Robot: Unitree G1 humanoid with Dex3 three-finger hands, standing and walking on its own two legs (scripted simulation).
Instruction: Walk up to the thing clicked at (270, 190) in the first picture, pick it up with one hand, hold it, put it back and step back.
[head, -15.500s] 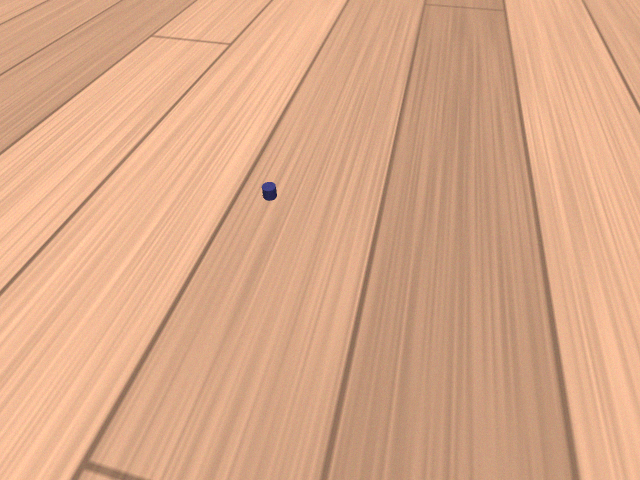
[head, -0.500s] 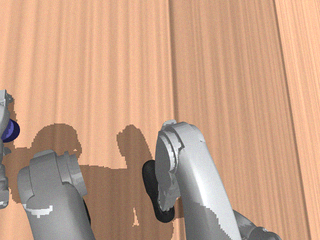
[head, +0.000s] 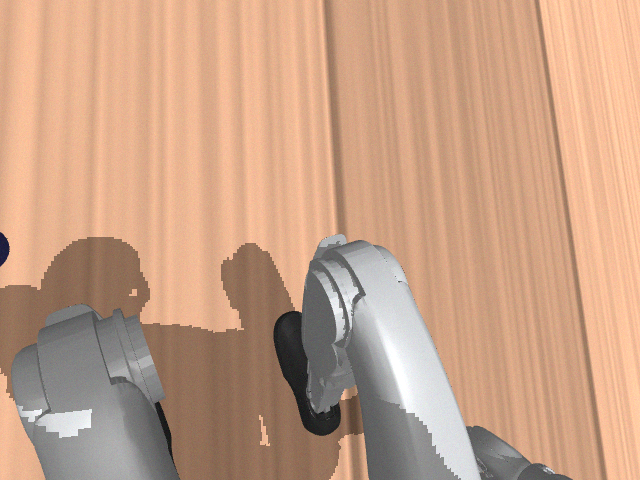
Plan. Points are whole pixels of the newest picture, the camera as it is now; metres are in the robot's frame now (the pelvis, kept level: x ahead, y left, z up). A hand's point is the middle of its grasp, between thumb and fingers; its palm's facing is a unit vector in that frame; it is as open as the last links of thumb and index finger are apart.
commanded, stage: close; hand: left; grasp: from above
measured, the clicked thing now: out of the picture +0.40 +0.30 -0.27
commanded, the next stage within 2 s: settle in 1.40 s
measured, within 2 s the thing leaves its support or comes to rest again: neither
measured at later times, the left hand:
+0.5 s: hand out of the picture +0.40 +0.32 -0.25, palm faces -0.42 -0.14 -0.90, open 12.0 cm
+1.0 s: hand out of the picture +0.39 +0.29 -0.25, palm faces -0.37 -0.04 -0.93, open 10.3 cm
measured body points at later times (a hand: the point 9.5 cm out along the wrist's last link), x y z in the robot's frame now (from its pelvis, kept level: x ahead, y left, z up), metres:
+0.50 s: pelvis +0.00 +0.00 +0.01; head +0.27 +0.13 +0.35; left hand +0.41 +0.32 -0.20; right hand +0.08 -0.27 -0.04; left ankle +0.06 +0.13 -0.26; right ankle +0.12 -0.12 -0.26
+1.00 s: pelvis -0.01 +0.00 +0.01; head +0.25 +0.13 +0.35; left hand +0.40 +0.29 -0.19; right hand +0.07 -0.26 -0.06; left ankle +0.06 +0.13 -0.26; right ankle +0.12 -0.12 -0.26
